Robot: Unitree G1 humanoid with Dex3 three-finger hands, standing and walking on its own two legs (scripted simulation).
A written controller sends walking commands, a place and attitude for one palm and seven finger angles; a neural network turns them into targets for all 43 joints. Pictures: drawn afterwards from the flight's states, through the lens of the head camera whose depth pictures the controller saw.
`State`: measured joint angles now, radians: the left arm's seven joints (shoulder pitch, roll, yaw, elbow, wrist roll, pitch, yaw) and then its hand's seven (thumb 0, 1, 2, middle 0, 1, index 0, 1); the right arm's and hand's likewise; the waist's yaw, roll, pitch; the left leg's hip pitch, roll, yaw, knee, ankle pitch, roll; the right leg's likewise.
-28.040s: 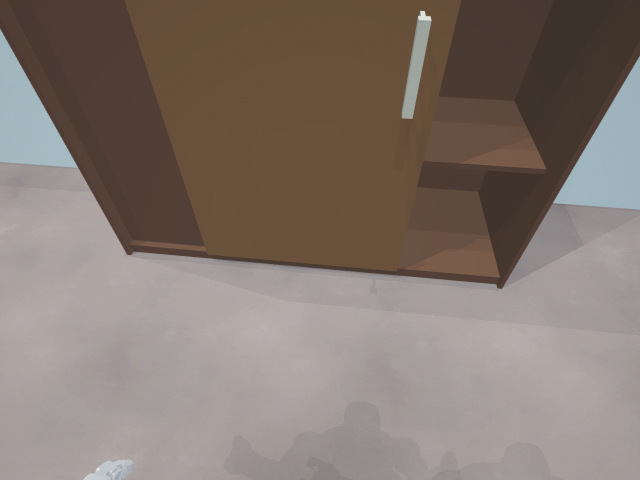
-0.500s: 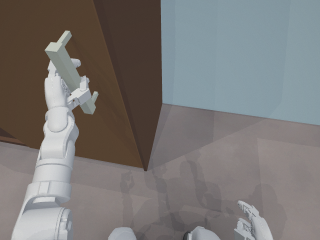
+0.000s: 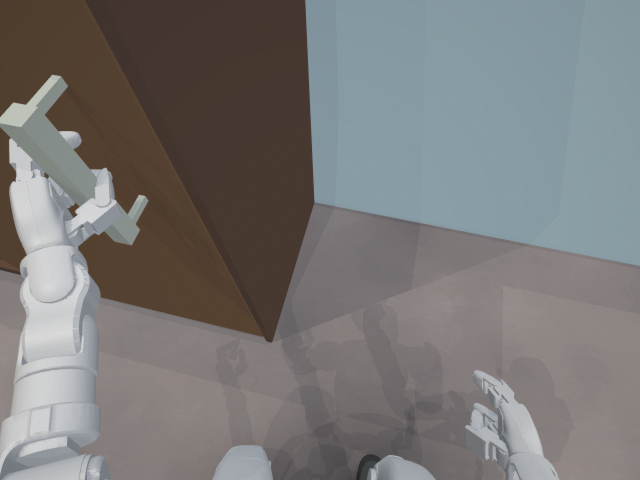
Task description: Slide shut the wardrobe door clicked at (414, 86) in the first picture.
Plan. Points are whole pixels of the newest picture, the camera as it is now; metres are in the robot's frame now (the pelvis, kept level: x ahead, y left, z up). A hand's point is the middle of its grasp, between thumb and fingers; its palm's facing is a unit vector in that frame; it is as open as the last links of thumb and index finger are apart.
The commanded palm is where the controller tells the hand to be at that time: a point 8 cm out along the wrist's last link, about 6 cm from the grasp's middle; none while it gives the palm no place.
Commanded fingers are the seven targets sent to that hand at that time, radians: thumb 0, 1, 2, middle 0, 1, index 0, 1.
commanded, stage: stop walking and hold the door there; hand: left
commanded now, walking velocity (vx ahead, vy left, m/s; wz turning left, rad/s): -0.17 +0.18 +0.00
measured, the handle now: (95, 172) +0.41 +0.33 +0.09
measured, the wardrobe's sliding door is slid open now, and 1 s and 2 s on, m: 0.00 0.00 0.00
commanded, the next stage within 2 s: loosen the grip on the handle in 0.96 s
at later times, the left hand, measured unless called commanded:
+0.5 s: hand (97, 202) +0.36 +0.30 +0.09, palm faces +0.46 -0.85 -0.27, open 6.5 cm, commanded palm +0.32 +0.32 +0.10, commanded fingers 0.00 0.90 0.90 -0.45 -1.40 -0.45 -1.40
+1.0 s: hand (96, 203) +0.36 +0.31 +0.10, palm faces +0.42 -0.87 -0.27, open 6.2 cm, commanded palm +0.32 +0.32 +0.10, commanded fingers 0.00 0.90 0.90 -0.45 -1.40 -0.45 -1.40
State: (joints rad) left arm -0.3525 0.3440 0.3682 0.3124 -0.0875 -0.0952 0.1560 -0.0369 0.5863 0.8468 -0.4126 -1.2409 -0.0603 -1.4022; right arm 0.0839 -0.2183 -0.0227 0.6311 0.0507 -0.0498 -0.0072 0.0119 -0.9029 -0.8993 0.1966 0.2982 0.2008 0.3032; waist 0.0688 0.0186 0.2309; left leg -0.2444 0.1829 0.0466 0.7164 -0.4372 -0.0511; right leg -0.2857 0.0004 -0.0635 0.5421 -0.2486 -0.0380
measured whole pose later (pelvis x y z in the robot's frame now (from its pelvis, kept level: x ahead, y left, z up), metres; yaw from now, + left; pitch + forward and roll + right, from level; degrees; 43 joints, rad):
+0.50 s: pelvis +0.01 +0.03 +0.00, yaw -6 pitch -2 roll +1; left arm -0.16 0.39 0.37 0.35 -0.05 -0.02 0.18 -0.07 0.59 0.74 -0.36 -1.33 -0.31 -1.40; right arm 0.20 -0.24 0.00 0.67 0.04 -0.04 -0.07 0.01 -0.90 -0.90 0.19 0.30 0.20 0.30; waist 0.01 0.00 0.06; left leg -0.19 0.05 0.10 0.52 -0.30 -0.02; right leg -0.31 -0.02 -0.01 0.58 -0.29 -0.01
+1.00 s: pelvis +0.01 +0.05 +0.01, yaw -7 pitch -1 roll +1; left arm -0.12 0.35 0.34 0.41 -0.06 -0.06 0.18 -0.07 0.61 0.71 -0.35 -1.32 -0.35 -1.40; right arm 0.20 -0.25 0.01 0.69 0.04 -0.05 -0.11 0.01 -0.90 -0.90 0.20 0.30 0.20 0.30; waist 0.01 0.03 -0.01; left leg -0.16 0.03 0.14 0.43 -0.26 0.00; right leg -0.27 -0.04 0.02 0.45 -0.17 0.03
